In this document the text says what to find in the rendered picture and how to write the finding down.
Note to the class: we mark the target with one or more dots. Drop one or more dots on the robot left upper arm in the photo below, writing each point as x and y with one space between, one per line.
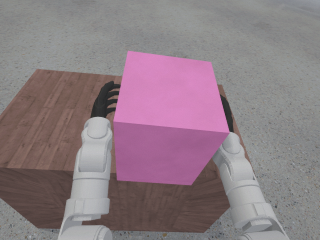
86 232

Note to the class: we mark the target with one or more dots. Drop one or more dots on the pedestal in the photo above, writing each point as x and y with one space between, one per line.
40 136

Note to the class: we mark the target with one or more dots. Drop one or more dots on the left robot forearm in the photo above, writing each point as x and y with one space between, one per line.
89 194

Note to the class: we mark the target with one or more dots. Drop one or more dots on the robot right hand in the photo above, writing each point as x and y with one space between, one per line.
228 113

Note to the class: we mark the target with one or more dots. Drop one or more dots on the carton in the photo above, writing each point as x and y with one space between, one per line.
169 119

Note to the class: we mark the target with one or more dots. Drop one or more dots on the robot right upper arm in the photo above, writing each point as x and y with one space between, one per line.
263 235

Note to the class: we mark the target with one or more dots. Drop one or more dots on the robot left hand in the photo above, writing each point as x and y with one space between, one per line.
101 103

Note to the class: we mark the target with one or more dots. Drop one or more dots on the right robot forearm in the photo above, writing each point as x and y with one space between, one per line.
249 210

